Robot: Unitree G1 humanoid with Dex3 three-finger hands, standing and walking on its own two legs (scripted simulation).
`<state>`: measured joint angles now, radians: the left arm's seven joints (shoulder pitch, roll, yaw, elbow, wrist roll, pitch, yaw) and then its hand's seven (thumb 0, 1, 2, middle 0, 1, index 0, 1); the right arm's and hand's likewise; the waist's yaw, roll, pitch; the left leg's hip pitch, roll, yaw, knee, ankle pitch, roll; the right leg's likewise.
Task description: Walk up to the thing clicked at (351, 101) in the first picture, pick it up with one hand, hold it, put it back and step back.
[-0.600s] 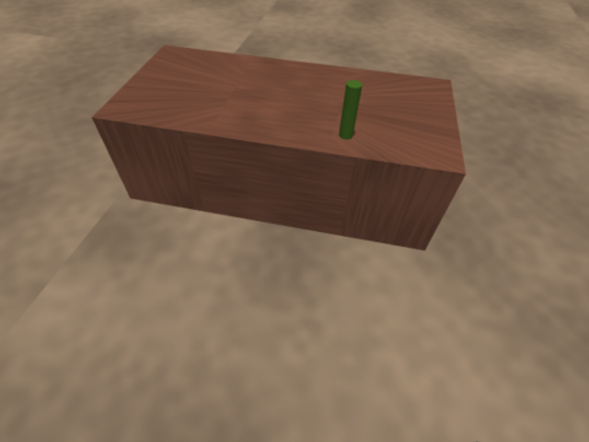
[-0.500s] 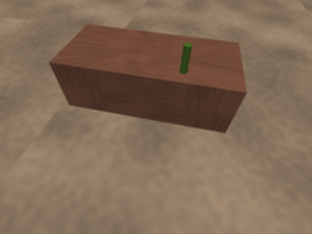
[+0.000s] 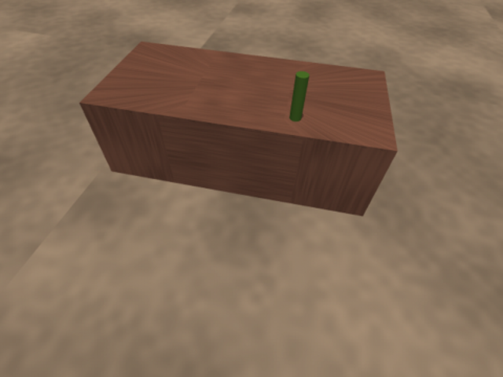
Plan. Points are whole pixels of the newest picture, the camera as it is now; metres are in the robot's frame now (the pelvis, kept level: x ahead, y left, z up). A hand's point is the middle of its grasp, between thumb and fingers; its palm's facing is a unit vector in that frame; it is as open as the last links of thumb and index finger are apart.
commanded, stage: stand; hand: left
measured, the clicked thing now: (298, 97) +1.14 -0.22 -0.23
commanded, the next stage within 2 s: walk up in 0.52 s
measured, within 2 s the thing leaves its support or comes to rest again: neither
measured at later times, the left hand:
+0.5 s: hand out of the picture +0.07 +0.25 -0.16, palm faces -0.02 -0.94 -0.34, open 7.4 cm
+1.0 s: hand (153, 362) +0.18 +0.18 -0.15, palm faces -0.12 -0.92 -0.38, open 7.4 cm
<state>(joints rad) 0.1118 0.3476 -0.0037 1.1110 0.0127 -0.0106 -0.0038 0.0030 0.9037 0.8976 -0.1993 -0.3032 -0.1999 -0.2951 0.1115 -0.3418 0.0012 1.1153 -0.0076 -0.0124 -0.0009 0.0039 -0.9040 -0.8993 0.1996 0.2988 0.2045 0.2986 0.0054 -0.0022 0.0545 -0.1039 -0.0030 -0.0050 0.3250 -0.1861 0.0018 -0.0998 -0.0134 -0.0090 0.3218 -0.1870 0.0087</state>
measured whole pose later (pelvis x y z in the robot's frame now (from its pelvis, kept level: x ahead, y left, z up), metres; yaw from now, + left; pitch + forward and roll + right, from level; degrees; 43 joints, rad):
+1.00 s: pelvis +0.10 -0.10 -0.02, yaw -9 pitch -4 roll -1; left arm 0.30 0.39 0.07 0.92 0.02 -0.03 -0.08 0.00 0.90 0.90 -0.20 -0.30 -0.20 -0.29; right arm 0.24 -0.46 -0.09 0.96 -0.02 -0.04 0.03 0.01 -0.91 -0.90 0.20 0.30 0.20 0.30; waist 0.04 0.06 0.08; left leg -0.38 0.06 0.03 1.04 -0.44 0.03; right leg -0.29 -0.01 -0.03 0.61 -0.26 -0.03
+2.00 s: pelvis +0.48 -0.20 -0.03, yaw -15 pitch -2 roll +0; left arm 0.34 0.43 0.05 0.87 0.02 -0.03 -0.05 0.01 0.90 0.90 -0.20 -0.30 -0.20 -0.30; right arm 0.32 -0.42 -0.07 0.83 -0.03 -0.10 0.05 0.00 -0.90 -0.90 0.20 0.30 0.21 0.30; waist 0.02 -0.04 0.05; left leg -0.39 0.04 0.09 0.67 -0.25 0.03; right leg -0.33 -0.03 0.00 0.92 -0.48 -0.05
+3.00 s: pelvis +0.65 -0.27 -0.02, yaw -12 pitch -2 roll -1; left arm 0.12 0.39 0.00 1.08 0.00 -0.02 0.00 0.00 0.90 0.90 -0.20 -0.30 -0.20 -0.30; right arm 0.08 -0.37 -0.01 1.03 0.00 0.00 0.02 0.00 -0.90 -0.90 0.20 0.30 0.20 0.30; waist 0.03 0.00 0.08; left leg -0.32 0.03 0.01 0.62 -0.27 0.00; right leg -0.29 -0.04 -0.04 0.59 -0.27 0.02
